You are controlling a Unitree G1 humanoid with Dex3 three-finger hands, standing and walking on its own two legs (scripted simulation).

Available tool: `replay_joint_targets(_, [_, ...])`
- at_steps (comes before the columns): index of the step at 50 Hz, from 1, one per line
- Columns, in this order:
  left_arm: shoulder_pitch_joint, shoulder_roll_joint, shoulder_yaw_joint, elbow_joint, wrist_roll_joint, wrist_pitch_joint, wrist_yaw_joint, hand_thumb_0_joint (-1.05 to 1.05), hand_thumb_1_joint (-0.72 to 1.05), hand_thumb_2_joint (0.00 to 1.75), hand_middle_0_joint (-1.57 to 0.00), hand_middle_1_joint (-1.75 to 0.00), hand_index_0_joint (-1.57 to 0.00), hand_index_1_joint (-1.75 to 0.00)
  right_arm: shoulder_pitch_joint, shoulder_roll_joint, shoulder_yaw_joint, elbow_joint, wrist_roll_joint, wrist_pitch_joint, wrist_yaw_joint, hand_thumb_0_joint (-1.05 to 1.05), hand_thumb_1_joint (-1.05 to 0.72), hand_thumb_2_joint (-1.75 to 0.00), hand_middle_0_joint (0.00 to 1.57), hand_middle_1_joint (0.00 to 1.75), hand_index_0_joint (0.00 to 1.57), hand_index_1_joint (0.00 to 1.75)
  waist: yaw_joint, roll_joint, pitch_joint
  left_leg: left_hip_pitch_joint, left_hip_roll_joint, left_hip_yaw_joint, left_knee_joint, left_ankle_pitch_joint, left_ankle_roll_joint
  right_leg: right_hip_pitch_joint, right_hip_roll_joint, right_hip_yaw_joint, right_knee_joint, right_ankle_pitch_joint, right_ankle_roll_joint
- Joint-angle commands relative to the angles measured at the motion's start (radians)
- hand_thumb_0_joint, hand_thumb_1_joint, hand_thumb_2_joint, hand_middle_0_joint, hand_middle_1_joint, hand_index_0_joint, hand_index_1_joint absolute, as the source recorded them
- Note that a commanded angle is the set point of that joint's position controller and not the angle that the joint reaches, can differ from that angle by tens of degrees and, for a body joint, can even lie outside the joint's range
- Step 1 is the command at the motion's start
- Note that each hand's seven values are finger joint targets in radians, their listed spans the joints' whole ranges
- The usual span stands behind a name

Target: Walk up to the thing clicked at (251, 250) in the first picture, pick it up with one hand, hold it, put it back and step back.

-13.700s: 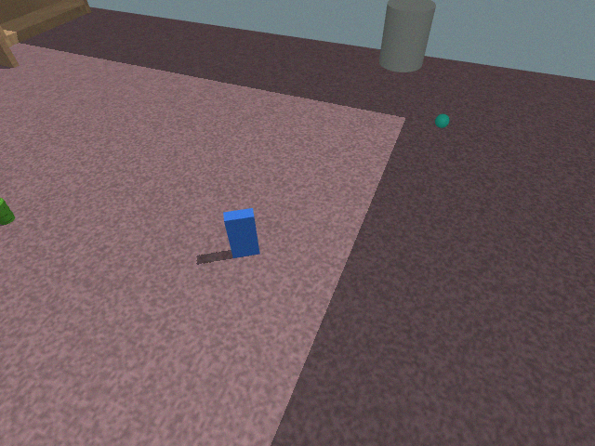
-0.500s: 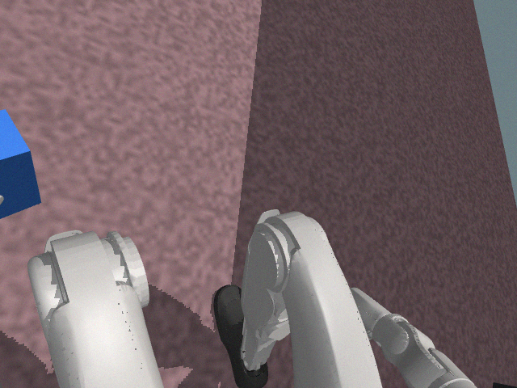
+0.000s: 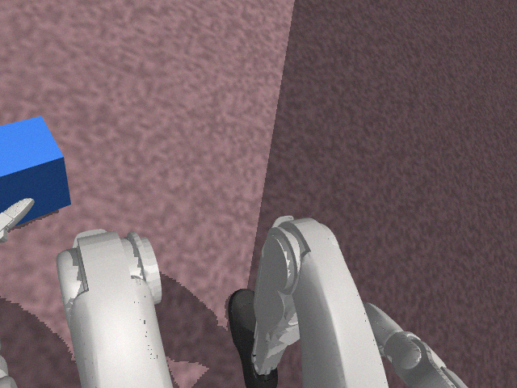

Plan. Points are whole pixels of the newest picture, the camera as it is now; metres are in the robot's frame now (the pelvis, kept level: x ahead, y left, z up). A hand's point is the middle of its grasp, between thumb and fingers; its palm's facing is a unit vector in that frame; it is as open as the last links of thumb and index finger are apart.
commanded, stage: settle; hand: left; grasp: from the side
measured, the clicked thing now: (10, 186) +0.39 +0.30 -0.15
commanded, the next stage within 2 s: lift in 1.48 s
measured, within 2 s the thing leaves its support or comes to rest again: neither
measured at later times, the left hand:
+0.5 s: hand out of the picture +0.36 +0.33 -0.02, palm faces +0.43 -0.90 -0.05, open 9.3 cm
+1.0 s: hand out of the picture +0.37 +0.32 +0.03, palm faces +0.44 -0.90 -0.06, open 9.3 cm
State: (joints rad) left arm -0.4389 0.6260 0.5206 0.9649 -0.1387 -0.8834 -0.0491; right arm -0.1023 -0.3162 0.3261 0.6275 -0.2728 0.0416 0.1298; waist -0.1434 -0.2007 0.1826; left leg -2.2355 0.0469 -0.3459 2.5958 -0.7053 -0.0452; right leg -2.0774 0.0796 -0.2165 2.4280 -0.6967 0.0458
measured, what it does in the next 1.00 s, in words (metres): rises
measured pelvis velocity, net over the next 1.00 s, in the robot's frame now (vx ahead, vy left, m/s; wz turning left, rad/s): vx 0.01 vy -0.01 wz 0.14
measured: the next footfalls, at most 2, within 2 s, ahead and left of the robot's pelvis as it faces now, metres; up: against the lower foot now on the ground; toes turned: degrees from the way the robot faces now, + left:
none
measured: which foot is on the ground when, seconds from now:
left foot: down 0.00-1.00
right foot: down 0.00-1.00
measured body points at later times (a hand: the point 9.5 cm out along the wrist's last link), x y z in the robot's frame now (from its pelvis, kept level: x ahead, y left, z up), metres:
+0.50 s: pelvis +0.01 -0.01 +0.04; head +0.20 +0.10 +0.43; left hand +0.33 +0.38 -0.01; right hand +0.22 -0.24 -0.08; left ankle +0.08 +0.14 -0.26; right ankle +0.12 -0.12 -0.26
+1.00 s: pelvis +0.01 -0.01 +0.07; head +0.20 +0.07 +0.47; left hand +0.34 +0.37 +0.04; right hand +0.21 -0.25 -0.06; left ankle +0.08 +0.14 -0.26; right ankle +0.12 -0.12 -0.26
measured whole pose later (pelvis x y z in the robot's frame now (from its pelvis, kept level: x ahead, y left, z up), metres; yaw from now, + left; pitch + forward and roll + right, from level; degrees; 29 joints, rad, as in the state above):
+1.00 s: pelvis +0.01 -0.01 +0.07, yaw +8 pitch +31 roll -5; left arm -0.45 0.40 0.49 0.75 -0.17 -0.59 -0.17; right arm 0.04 -0.28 0.03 0.69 -0.08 0.03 0.05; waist -0.07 -0.03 -0.10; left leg -2.17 0.06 -0.14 2.30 -0.68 -0.04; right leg -2.09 0.03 -0.08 2.26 -0.73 0.00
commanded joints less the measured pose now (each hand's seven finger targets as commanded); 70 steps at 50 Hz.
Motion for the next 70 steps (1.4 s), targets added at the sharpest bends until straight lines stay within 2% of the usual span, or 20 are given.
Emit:
replay_joint_targets(1, [-0.237, 0.188, -0.002, -0.337, -0.043, -0.063, -0.013, 0.00, 0.22, 1.21, -1.31, -1.38, -1.32, -1.39, 0.088, -0.303, -0.148, -0.031, 0.026, 0.006, -0.023, 0.00, -0.91, -0.90, 0.20, 0.30, 0.20, 0.30, -0.028, 0.571, -0.710, 0.477, 0.031, 0.139, -0.348, 0.135, 0.025, 0.230, 0.024, -0.033, -0.211, 0.229, -0.077])
replay_joint_targets(3, [-0.234, 0.199, 0.025, -0.379, -0.054, -0.040, -0.020, 0.00, 0.22, 1.23, -1.33, -1.40, -1.34, -1.41, 0.106, -0.293, -0.167, -0.024, 0.043, 0.003, -0.025, 0.00, -0.91, -0.90, 0.20, 0.30, 0.20, 0.30, -0.001, 0.565, -0.732, 0.464, 0.026, 0.149, -0.356, 0.137, 0.028, 0.226, 0.022, -0.025, -0.215, 0.231, -0.078])
replay_joint_targets(6, [-0.182, 0.111, -0.022, -0.372, -0.077, 0.004, -0.041, 0.00, 0.18, 1.23, -1.33, -1.41, -1.34, -1.42, 0.111, -0.277, -0.191, -0.041, 0.074, 0.005, -0.025, 0.00, -0.91, -0.90, 0.20, 0.30, 0.20, 0.30, 0.006, 0.534, -0.740, 0.446, 0.017, 0.153, -0.390, 0.097, 0.032, 0.199, 0.015, -0.023, -0.229, 0.186, -0.082])
replay_joint_targets(8, [-0.214, 0.147, 0.012, -0.439, -0.083, 0.030, -0.042, 0.00, 0.18, 1.22, -1.33, -1.41, -1.34, -1.41, 0.142, -0.273, -0.218, -0.029, 0.092, 0.004, -0.032, 0.00, -0.91, -0.90, 0.20, 0.30, 0.20, 0.30, 0.035, 0.536, -0.789, 0.460, 0.014, 0.169, -0.394, 0.120, 0.034, 0.210, 0.014, -0.009, -0.239, 0.204, -0.083])
replay_joint_targets(10, [-0.193, 0.068, -0.046, -0.401, -0.086, 0.058, -0.060, 0.00, 0.19, 1.24, -1.34, -1.42, -1.35, -1.43, 0.142, -0.258, -0.227, -0.032, 0.108, 0.003, -0.031, 0.00, -0.90, -0.90, 0.20, 0.30, 0.20, 0.30, 0.016, 0.505, -0.755, 0.431, 0.009, 0.174, -0.410, 0.090, 0.038, 0.189, 0.010, -0.006, -0.248, 0.178, -0.084])
replay_joint_targets(12, [-0.202, 0.104, -0.009, -0.420, -0.083, 0.076, -0.058, 0.00, 0.18, 1.25, -1.34, -1.42, -1.35, -1.43, 0.150, -0.248, -0.248, -0.028, 0.122, 0.003, -0.038, 0.00, -0.90, -0.90, 0.20, 0.30, 0.20, 0.30, 0.041, 0.471, -0.776, 0.423, 0.007, 0.189, -0.407, 0.089, 0.045, 0.191, 0.009, 0.010, -0.271, 0.174, -0.083])
replay_joint_targets(13, [-0.202, 0.074, -0.033, -0.416, -0.085, 0.085, -0.065, 0.00, 0.17, 1.24, -1.33, -1.41, -1.34, -1.42, 0.148, -0.239, -0.251, -0.036, 0.129, 0.003, -0.039, 0.00, -0.90, -0.90, 0.20, 0.30, 0.20, 0.30, 0.037, 0.464, -0.767, 0.406, 0.004, 0.193, -0.419, 0.065, 0.047, 0.188, 0.007, 0.013, -0.279, 0.150, -0.084])
replay_joint_targets(15, [-0.176, 0.070, -0.020, -0.419, -0.092, 0.100, -0.076, 0.00, 0.19, 1.24, -1.33, -1.41, -1.34, -1.42, 0.151, -0.234, -0.266, -0.041, 0.142, 0.004, -0.043, 0.00, -0.90, -0.90, 0.20, 0.30, 0.20, 0.30, 0.056, 0.459, -0.787, 0.427, 0.002, 0.200, -0.438, 0.060, 0.048, 0.186, 0.005, 0.020, -0.292, 0.140, -0.085])
replay_joint_targets(17, [-0.244, 0.066, -0.020, -0.459, -0.095, 0.106, -0.080, 0.00, 0.20, 1.25, -1.33, -1.42, -1.34, -1.42, 0.167, -0.227, -0.277, -0.026, 0.150, 0.003, -0.047, 0.00, -0.90, -0.89, 0.20, 0.30, 0.20, 0.30, 0.043, 0.451, -0.800, 0.428, 0.001, 0.206, -0.437, 0.076, 0.049, 0.189, 0.002, 0.031, -0.295, 0.151, -0.085])
replay_joint_targets(19, [-0.233, 0.091, 0.017, -0.481, -0.101, 0.110, -0.082, 0.00, 0.18, 1.24, -1.33, -1.41, -1.34, -1.42, 0.175, -0.215, -0.289, -0.026, 0.155, 0.000, -0.053, 0.00, -0.90, -0.90, 0.20, 0.30, 0.20, 0.30, 0.068, 0.422, -0.855, 0.428, -0.001, 0.219, -0.430, 0.103, 0.053, 0.232, 0.000, 0.050, -0.312, 0.166, -0.081])
replay_joint_targets(21, [-0.208, 0.046, -0.009, -0.457, -0.099, 0.122, -0.093, 0.00, 0.17, 1.24, -1.31, -1.40, -1.32, -1.41, 0.180, -0.206, -0.295, -0.027, 0.162, -0.003, -0.056, 0.00, -0.89, -0.90, 0.20, 0.30, 0.20, 0.30, 0.061, 0.409, -0.848, 0.437, -0.001, 0.226, -0.446, 0.111, 0.052, 0.231, -0.004, 0.054, -0.315, 0.166, -0.081])
replay_joint_targets(22, [-0.263, 0.090, 0.022, -0.526, -0.101, 0.115, -0.092, 0.00, 0.17, 1.24, -1.31, -1.40, -1.32, -1.41, 0.181, -0.202, -0.298, -0.024, 0.162, -0.003, -0.060, 0.00, -0.90, -0.90, 0.20, 0.30, 0.20, 0.30, 0.072, 0.426, -0.876, 0.445, 0.000, 0.230, -0.449, 0.117, 0.053, 0.248, -0.005, 0.062, -0.326, 0.171, -0.081])
replay_joint_targets(26, [-0.283, 0.085, 0.015, -0.541, -0.096, 0.132, -0.107, 0.00, 0.12, 1.24, -1.31, -1.41, -1.32, -1.42, 0.190, -0.191, -0.315, -0.010, 0.171, -0.007, -0.069, 0.00, -0.90, -0.90, 0.20, 0.30, 0.20, 0.30, 0.076, 0.427, -0.906, 0.475, 0.001, 0.245, -0.461, 0.147, 0.055, 0.252, -0.011, 0.082, -0.340, 0.187, -0.081])
replay_joint_targets(29, [-0.230, 0.037, 0.016, -0.465, -0.101, 0.154, -0.111, 0.00, 0.12, 1.24, -1.31, -1.40, -1.31, -1.41, 0.197, -0.181, -0.321, -0.012, 0.177, -0.011, -0.073, 0.00, -0.91, -0.90, 0.20, 0.30, 0.20, 0.30, 0.075, 0.386, -0.904, 0.467, -0.002, 0.251, -0.474, 0.144, 0.057, 0.266, -0.015, 0.086, -0.358, 0.178, -0.079])
replay_joint_targets(32, [-0.257, 0.075, 0.034, -0.520, -0.090, 0.161, -0.112, 0.00, 0.13, 1.24, -1.31, -1.40, -1.32, -1.41, 0.209, -0.179, -0.336, -0.008, 0.180, -0.012, -0.079, 0.00, -0.91, -0.90, 0.20, 0.30, 0.20, 0.30, 0.096, 0.384, -0.950, 0.488, 0.000, 0.264, -0.482, 0.169, 0.059, 0.306, -0.019, 0.105, -0.380, 0.190, -0.075])
replay_joint_targets(37, [-0.247, 0.006, 0.014, -0.464, -0.098, 0.186, -0.118, 0.00, 0.12, 1.27, -1.32, -1.41, -1.33, -1.43, 0.216, -0.168, -0.343, -0.007, 0.191, -0.021, -0.083, 0.00, -0.90, -0.90, 0.20, 0.30, 0.20, 0.30, 0.080, 0.345, -0.913, 0.465, -0.004, 0.267, -0.500, 0.161, 0.065, 0.309, -0.022, 0.107, -0.403, 0.184, -0.074])
replay_joint_targets(39, [-0.271, 0.051, 0.045, -0.492, -0.088, 0.180, -0.112, 0.00, 0.10, 1.27, -1.34, -1.43, -1.34, -1.44, 0.219, -0.164, -0.351, -0.011, 0.192, -0.024, -0.085, 0.00, -0.91, -0.90, 0.20, 0.30, 0.20, 0.30, 0.100, 0.341, -0.931, 0.468, -0.004, 0.273, -0.516, 0.135, 0.064, 0.322, -0.023, 0.116, -0.423, 0.147, -0.075])
replay_joint_targets(43, [-0.248, 0.007, 0.012, -0.447, -0.078, 0.196, -0.120, 0.00, 0.12, 1.29, -1.36, -1.44, -1.37, -1.46, 0.221, -0.166, -0.356, -0.014, 0.196, -0.025, -0.088, 0.00, -0.91, -0.90, 0.20, 0.30, 0.20, 0.30, 0.085, 0.362, -0.929, 0.518, -0.004, 0.270, -0.539, 0.157, 0.062, 0.289, -0.025, 0.104, -0.413, 0.170, -0.080])
replay_joint_targets(45, [-0.294, 0.043, 0.045, -0.504, -0.078, 0.187, -0.109, 0.00, 0.11, 1.32, -1.37, -1.46, -1.37, -1.48, 0.235, -0.162, -0.359, -0.007, 0.197, -0.027, -0.089, 0.00, -0.91, -0.90, 0.20, 0.30, 0.20, 0.30, 0.102, 0.369, -0.940, 0.524, -0.004, 0.274, -0.551, 0.158, 0.060, 0.308, -0.027, 0.109, -0.423, 0.169, -0.081])
replay_joint_targets(70, [-0.358, -0.006, 0.015, -0.424, -0.067, 0.185, -0.122, 0.00, 0.09, 1.32, -1.33, -1.42, -1.33, -1.44, 0.272, -0.143, -0.372, 0.014, 0.203, -0.051, -0.097, 0.00, -0.91, -0.90, 0.20, 0.30, 0.20, 0.30, 0.082, 0.334, -0.956, 0.570, -0.009, 0.295, -0.604, 0.173, 0.066, 0.349, -0.036, 0.143, -0.493, 0.164, -0.079])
